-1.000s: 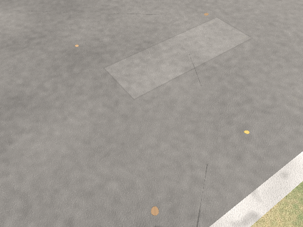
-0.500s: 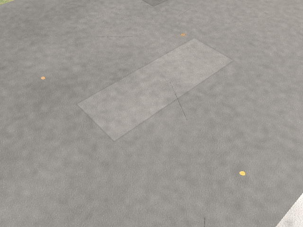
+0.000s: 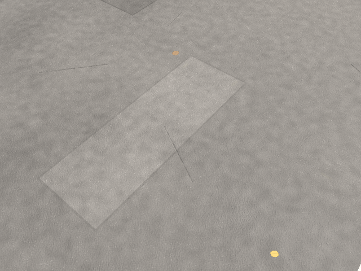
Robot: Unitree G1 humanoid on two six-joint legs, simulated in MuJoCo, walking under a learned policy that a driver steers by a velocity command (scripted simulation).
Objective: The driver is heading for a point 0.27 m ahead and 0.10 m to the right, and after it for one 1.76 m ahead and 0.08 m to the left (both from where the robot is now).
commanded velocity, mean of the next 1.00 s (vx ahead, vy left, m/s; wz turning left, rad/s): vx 0.09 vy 0.00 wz -0.37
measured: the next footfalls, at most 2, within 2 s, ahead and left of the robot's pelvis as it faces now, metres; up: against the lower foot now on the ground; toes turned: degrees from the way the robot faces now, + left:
left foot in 0.22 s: +0.31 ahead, +0.11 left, +0.00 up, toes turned -12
right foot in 0.66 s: +0.16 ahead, -0.11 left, +0.00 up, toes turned -26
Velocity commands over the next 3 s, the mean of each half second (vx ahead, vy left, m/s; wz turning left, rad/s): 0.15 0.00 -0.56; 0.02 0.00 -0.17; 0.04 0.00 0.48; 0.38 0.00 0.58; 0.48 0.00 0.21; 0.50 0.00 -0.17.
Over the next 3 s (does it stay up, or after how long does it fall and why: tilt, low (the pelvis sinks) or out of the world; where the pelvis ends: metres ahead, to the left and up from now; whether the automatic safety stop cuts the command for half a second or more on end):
stays up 0.91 0.20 0.00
